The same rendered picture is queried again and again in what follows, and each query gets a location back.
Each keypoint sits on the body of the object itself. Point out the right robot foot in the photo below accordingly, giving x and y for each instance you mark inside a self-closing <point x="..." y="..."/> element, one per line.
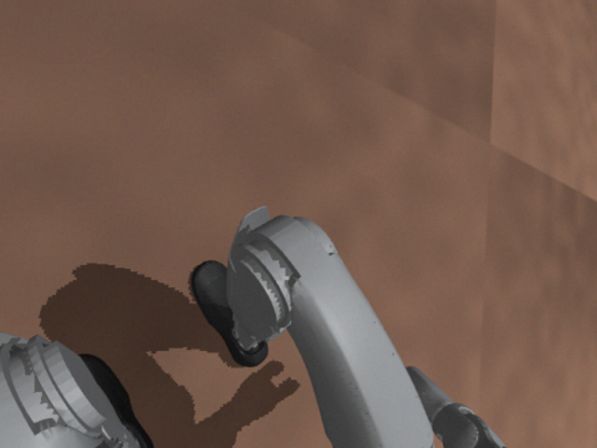
<point x="209" y="286"/>

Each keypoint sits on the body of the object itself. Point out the right robot hand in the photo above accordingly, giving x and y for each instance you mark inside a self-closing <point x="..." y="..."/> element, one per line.
<point x="432" y="397"/>

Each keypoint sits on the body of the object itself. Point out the left robot foot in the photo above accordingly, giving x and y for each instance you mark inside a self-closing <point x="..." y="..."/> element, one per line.
<point x="118" y="396"/>

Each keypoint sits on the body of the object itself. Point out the right robot arm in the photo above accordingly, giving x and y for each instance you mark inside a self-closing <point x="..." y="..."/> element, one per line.
<point x="458" y="427"/>

